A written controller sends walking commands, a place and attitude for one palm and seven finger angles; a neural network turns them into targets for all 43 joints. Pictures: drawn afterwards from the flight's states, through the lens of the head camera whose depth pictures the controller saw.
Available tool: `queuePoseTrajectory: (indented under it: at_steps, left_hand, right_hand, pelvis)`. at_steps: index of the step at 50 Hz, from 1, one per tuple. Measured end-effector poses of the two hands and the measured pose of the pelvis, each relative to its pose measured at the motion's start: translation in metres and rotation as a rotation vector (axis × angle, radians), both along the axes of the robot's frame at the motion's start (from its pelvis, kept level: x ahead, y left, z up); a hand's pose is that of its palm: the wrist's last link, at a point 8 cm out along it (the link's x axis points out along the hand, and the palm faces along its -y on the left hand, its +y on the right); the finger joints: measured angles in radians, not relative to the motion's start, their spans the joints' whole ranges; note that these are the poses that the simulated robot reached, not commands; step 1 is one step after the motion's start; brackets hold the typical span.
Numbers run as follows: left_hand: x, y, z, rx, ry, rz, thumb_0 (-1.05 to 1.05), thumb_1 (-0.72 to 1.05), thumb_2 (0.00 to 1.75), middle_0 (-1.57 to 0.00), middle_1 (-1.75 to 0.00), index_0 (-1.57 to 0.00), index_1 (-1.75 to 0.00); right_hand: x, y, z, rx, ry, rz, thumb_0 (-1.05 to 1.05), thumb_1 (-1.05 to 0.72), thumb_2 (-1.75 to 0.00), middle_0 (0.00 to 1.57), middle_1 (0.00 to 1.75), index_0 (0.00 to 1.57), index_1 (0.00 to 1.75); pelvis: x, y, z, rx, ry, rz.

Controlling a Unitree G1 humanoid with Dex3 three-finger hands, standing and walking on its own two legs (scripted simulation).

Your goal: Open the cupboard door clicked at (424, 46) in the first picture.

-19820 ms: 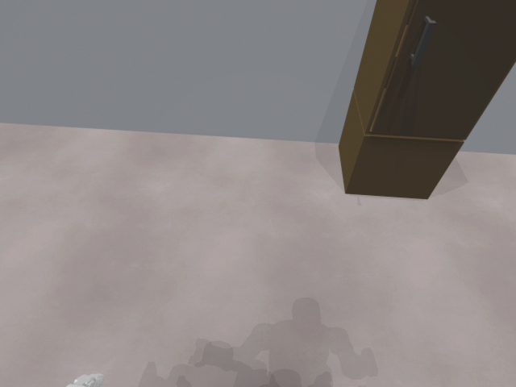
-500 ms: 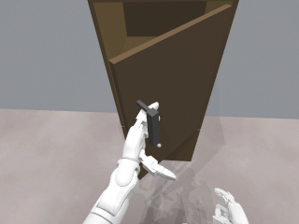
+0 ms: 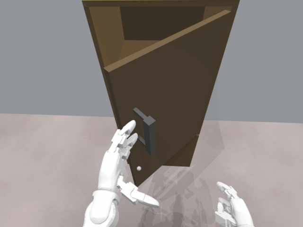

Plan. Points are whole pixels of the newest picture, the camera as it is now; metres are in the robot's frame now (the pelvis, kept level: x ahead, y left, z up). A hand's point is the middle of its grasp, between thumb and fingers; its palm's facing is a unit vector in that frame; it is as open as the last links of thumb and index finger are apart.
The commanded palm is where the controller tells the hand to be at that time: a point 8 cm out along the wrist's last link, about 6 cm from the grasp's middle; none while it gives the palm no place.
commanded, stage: slide the hand sideways off the handle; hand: left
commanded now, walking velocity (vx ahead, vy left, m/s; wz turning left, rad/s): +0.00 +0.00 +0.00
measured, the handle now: (144, 132) +0.34 +0.04 +0.08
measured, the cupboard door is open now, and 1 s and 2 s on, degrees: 45 45 45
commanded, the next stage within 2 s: draw the hand back to the body in 0.46 s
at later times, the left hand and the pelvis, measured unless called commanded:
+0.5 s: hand (115, 188) +0.19 +0.09 +0.08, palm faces -0.03 -1.00 +0.00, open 16.3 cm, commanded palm +0.17 +0.14 +0.08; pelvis +0.01 +0.00 -0.01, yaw +1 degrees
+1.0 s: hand (87, 182) +0.19 +0.14 +0.12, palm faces -0.01 -1.00 -0.07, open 16.3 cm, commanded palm +0.16 +0.20 +0.13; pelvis +0.01 +0.01 +0.00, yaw +1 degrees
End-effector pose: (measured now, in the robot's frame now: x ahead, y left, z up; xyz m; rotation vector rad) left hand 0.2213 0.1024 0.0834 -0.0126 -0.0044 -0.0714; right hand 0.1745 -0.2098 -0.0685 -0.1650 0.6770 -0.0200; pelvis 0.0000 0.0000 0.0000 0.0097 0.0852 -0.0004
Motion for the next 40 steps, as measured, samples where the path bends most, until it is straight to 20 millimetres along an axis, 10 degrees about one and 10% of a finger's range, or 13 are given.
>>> queuePoseTrajectory:
  at_steps: [25, 40]
  left_hand:
    - [-0.047, 0.044, 0.000, 0.018, 0.016, 0.038, -0.02, -0.50, 0.30, -0.16, -0.31, -0.16, -0.30]
    - [-0.042, 0.069, 0.018, 0.066, -0.028, 0.052, -0.02, -0.50, 0.30, -0.15, -0.30, -0.15, -0.30]
  right_hand:
    - [0.005, -0.005, -0.009, -0.019, -0.058, 0.014, 0.01, -0.90, -0.90, 0.20, 0.30, 0.20, 0.30]
    - [-0.004, 0.005, -0.005, 0.005, -0.096, -0.015, 0.02, -0.90, -0.90, 0.20, 0.30, 0.20, 0.30]
  pelvis:
    - [0.008, -0.001, -0.014, -0.010, 0.046, 0.020]
    - [0.002, 0.004, -0.012, -0.016, 0.024, 0.008]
